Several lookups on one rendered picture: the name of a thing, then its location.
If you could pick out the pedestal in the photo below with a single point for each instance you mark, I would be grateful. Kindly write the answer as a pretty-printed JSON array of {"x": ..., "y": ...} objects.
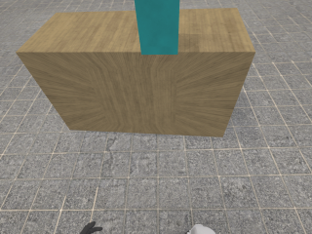
[{"x": 90, "y": 67}]

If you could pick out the carton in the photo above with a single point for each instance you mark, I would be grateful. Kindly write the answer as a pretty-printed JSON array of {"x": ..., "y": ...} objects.
[{"x": 158, "y": 25}]

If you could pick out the left robot hand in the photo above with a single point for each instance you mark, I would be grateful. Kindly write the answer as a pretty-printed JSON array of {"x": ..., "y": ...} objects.
[{"x": 89, "y": 228}]

